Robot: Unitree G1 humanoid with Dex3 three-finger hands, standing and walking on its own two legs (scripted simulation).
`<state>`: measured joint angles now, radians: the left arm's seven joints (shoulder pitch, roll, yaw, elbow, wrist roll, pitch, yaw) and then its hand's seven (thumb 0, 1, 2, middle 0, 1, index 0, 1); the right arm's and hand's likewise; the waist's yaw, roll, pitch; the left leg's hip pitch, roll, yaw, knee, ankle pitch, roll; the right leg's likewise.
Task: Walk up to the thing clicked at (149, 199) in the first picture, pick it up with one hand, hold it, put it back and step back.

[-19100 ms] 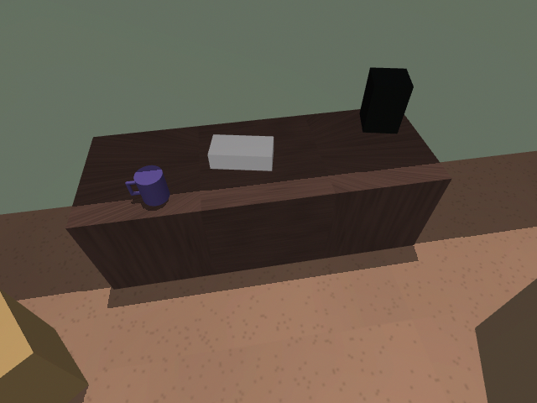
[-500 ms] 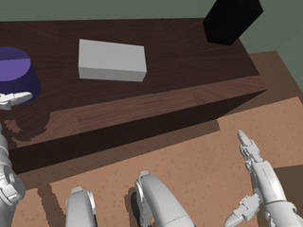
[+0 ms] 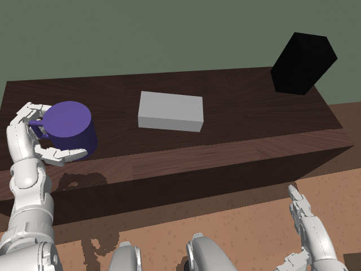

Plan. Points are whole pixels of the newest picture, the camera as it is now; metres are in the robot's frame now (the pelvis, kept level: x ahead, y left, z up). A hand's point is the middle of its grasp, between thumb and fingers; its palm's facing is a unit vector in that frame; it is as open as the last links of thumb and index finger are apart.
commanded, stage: lift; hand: left
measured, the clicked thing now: (64, 131) +0.44 +0.21 +0.01
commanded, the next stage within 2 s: hold in 0.82 s
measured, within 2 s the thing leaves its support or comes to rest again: neither
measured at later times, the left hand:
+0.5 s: hand (63, 144) +0.38 +0.19 +0.07, palm faces +0.25 -0.97 -0.04, open 11.7 cm
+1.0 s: hand (64, 141) +0.37 +0.18 +0.10, palm faces +0.25 -0.97 -0.03, open 11.6 cm
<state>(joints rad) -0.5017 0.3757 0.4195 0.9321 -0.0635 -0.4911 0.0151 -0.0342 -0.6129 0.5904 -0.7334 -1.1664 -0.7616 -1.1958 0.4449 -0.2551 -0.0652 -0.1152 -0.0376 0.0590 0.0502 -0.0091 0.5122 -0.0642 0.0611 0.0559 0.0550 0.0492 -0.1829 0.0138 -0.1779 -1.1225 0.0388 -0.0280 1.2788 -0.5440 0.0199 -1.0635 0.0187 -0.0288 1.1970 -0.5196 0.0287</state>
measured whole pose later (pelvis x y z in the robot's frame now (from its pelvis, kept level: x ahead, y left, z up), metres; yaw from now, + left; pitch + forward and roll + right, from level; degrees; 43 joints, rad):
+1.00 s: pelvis +0.03 -0.01 +0.05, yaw +1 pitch +13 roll -1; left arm -0.11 0.17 0.19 0.36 -0.11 -0.31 0.08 -0.03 -0.61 0.58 -0.74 -1.17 -0.77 -1.19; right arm 0.45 -0.22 -0.08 0.05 -0.01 0.08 -0.02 -0.01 0.52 -0.06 0.06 0.06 0.05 0.05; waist -0.05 0.00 -0.12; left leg -0.73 0.02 0.01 0.99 -0.48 0.01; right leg -0.71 -0.01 0.01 0.97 -0.48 0.02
